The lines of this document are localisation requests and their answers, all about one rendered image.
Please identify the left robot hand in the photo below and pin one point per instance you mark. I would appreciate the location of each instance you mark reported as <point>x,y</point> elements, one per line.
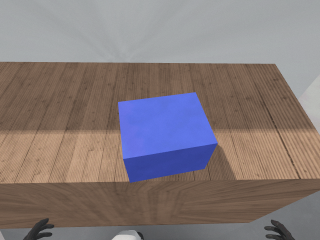
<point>39,226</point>

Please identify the carton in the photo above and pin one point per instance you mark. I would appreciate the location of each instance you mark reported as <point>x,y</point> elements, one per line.
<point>163,136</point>

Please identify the pedestal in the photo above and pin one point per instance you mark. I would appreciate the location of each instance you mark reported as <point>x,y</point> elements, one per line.
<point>61,152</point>

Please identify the left robot thigh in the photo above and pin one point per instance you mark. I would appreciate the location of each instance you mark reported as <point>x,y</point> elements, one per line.
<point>127,235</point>

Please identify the right robot hand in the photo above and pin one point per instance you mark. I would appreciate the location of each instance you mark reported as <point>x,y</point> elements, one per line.
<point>279,228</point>

